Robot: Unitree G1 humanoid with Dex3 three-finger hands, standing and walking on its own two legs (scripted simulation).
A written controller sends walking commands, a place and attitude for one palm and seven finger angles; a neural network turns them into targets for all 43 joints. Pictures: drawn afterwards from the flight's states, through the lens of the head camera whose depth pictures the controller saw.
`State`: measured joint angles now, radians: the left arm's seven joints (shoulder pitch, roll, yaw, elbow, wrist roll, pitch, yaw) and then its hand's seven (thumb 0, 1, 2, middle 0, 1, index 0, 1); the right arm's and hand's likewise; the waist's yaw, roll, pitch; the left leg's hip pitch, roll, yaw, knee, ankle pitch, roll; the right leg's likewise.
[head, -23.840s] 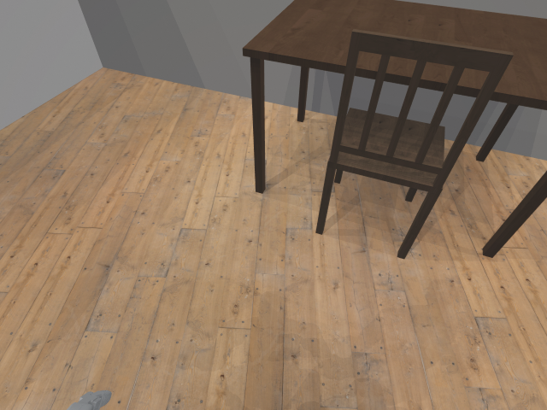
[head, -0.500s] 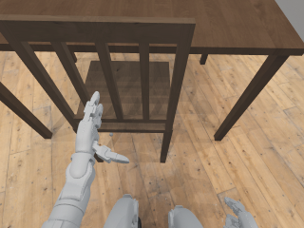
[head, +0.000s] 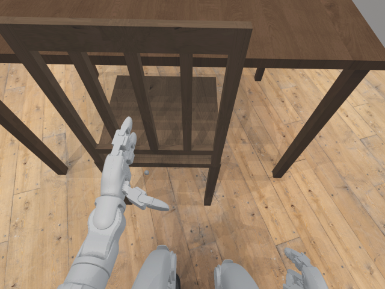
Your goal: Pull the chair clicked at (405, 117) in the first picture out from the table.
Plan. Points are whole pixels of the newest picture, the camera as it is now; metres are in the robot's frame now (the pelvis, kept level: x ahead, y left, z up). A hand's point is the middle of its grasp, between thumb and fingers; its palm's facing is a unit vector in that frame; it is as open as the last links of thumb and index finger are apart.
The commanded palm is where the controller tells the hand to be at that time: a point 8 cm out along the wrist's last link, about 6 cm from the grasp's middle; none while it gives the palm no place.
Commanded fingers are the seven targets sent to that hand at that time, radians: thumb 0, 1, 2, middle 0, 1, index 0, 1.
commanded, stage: aim the fingers beside a spindle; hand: left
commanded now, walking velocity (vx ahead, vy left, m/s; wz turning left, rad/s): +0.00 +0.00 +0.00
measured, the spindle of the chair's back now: (145, 110) +0.50 +0.13 +0.03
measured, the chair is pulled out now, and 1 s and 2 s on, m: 0.00 0.00 0.00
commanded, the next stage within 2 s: none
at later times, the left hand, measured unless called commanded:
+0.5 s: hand (159, 174) +0.34 +0.08 +0.02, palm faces -0.08 -1.00 -0.03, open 16.9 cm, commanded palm +0.32 +0.14 +0.02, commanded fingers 0.00 -0.50 0.30 -0.06 -0.08 -0.06 -0.08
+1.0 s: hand (153, 172) +0.34 +0.09 +0.03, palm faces -0.04 -1.00 -0.02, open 16.9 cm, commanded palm +0.33 +0.16 +0.03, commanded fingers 0.00 -0.50 0.30 -0.06 -0.08 -0.06 -0.08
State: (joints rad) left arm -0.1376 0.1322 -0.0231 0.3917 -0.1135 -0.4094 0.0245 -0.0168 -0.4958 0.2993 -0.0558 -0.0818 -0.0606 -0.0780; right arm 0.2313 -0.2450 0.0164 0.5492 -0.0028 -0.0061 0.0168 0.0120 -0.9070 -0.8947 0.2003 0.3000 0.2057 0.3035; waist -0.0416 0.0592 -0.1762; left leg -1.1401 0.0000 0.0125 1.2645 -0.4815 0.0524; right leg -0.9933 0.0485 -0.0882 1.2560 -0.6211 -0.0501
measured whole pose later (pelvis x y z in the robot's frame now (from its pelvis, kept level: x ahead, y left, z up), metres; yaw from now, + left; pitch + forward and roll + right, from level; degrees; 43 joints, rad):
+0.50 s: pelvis +0.00 +0.00 +0.00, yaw +0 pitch +20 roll -2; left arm -0.19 0.10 -0.06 0.49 -0.08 -0.41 0.04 -0.01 -0.50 0.30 -0.05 -0.08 -0.06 -0.08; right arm 0.23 -0.25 0.03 0.56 0.00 0.01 0.02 0.01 -0.91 -0.89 0.20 0.30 0.21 0.30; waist -0.04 0.06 -0.19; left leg -1.14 0.00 0.01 1.26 -0.47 0.05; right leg -1.00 0.05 -0.09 1.26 -0.62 -0.06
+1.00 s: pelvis +0.00 +0.00 +0.00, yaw +0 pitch +21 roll -2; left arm -0.10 0.11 -0.04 0.34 -0.08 -0.45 0.06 -0.02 -0.50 0.30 -0.06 -0.08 -0.07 -0.08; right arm 0.22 -0.24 0.01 0.55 -0.01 -0.01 0.01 0.01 -0.91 -0.89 0.20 0.30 0.21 0.30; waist -0.05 0.05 -0.18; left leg -1.14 0.00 0.02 1.26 -0.49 0.05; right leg -1.00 0.05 -0.08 1.26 -0.63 -0.05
